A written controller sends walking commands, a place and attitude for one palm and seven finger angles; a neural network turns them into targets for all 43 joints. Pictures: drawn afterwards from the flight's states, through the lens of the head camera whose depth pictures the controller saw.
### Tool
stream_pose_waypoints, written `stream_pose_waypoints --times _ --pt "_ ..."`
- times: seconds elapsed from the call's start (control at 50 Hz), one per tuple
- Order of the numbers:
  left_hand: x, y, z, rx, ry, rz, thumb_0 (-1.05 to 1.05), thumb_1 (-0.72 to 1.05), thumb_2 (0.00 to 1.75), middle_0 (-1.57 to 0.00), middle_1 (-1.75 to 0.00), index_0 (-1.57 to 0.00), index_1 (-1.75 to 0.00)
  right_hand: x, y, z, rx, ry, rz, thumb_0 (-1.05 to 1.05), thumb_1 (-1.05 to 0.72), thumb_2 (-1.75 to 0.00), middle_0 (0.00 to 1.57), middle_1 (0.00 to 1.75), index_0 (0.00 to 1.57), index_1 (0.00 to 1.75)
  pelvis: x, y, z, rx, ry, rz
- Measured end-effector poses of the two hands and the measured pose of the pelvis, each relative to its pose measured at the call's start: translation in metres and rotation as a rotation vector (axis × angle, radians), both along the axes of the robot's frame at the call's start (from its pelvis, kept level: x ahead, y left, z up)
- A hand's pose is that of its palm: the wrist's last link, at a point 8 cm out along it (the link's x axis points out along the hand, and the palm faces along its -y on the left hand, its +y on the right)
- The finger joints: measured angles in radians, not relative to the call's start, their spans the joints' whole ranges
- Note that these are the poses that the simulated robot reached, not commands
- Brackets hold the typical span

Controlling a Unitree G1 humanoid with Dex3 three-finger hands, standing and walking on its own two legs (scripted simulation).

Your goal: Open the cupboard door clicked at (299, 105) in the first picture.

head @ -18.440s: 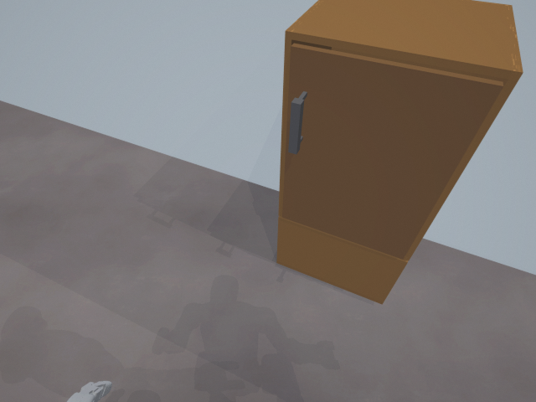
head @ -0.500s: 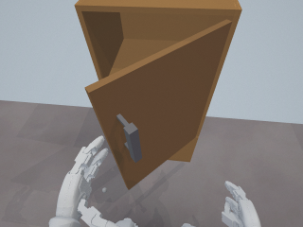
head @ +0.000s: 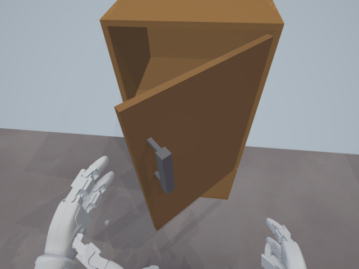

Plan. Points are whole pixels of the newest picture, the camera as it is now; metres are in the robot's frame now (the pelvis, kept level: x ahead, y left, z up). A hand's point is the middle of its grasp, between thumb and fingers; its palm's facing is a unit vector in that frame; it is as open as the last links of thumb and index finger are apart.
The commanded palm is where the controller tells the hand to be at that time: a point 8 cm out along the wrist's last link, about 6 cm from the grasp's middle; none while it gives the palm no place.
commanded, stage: draw the hand back to the body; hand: left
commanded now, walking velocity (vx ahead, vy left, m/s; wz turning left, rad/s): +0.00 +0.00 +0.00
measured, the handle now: (160, 166) +0.33 +0.07 +0.07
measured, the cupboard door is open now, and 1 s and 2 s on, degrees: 45 45 45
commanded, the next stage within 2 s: step back with the hand held close in 1.32 s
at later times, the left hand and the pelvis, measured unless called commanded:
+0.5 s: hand (56, 204) +0.20 +0.21 +0.15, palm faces +0.23 -0.91 -0.34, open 14.3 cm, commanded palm +0.16 +0.26 +0.17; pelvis +0.01 +0.01 +0.04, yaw +0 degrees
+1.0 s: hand (0, 162) +0.23 +0.27 +0.22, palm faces +0.47 -0.78 -0.41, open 8.5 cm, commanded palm +0.18 +0.31 +0.23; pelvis +0.03 +0.01 +0.06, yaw -1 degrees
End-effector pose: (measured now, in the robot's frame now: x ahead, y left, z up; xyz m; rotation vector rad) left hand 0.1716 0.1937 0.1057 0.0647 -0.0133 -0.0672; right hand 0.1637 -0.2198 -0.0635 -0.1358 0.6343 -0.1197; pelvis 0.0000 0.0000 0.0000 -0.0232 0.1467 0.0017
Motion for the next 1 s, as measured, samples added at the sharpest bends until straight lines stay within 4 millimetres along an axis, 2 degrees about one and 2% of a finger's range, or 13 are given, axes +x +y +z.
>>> stream_pose_waypoints --times 0.12,0.26,0.34,0.5,0.64,0.8,1.0 --pt "-0.003 0.013 0.006 0.006 0.023 0.007 -0.01 -0.50 0.30 -0.15 -0.30 -0.15 -0.30 0.004 0.004 0.013 -0.024 -0.034 0.022 0.02 -0.90 -0.90 0.20 0.30 0.20 0.30 0.001 0.004 0.007 -0.006 -0.025 0.005" --pt "-0.001 0.030 0.028 0.025 -0.022 0.019 -0.01 -0.47 0.31 -0.15 -0.30 -0.15 -0.30 0.013 0.008 0.025 -0.036 -0.067 0.037 0.02 -0.90 -0.90 0.20 0.30 0.20 0.30 0.004 0.008 0.014 -0.012 -0.052 0.010" --pt "-0.001 0.040 0.042 0.160 -0.006 0.141 -0.01 -0.39 0.34 -0.16 -0.30 -0.15 -0.30 0.017 0.013 0.032 -0.049 -0.061 0.035 0.02 -0.90 -0.90 0.20 0.30 0.20 0.30 0.007 0.010 0.022 -0.006 -0.071 0.004" --pt "-0.005 0.062 0.059 0.281 0.046 0.317 -0.01 -0.16 0.44 -0.17 -0.30 -0.16 -0.30 0.021 0.024 0.036 -0.047 -0.015 0.053 0.01 -0.90 -0.90 0.20 0.30 0.20 0.30 0.015 0.014 0.039 0.002 -0.112 0.001" --pt "0.001 0.084 0.085 0.344 -0.006 0.414 0.00 0.08 0.54 -0.18 -0.30 -0.18 -0.30 0.028 0.027 0.039 -0.050 0.009 0.072 0.02 -0.90 -0.90 0.20 0.30 0.20 0.30 0.023 0.015 0.050 0.008 -0.150 0.001" --pt "0.011 0.098 0.106 0.368 -0.064 0.462 0.00 0.35 0.66 -0.19 -0.30 -0.19 -0.30 0.040 0.021 0.047 -0.056 0.010 0.073 0.02 -0.90 -0.90 0.20 0.30 0.20 0.30 0.031 0.013 0.058 0.015 -0.179 -0.008" --pt "0.012 0.113 0.133 0.405 -0.139 0.537 0.01 0.70 0.81 -0.20 -0.30 -0.20 -0.30 0.051 0.009 0.053 -0.068 0.016 0.070 0.01 -0.90 -0.90 0.20 0.30 0.20 0.30 0.034 0.008 0.063 0.014 -0.201 -0.012"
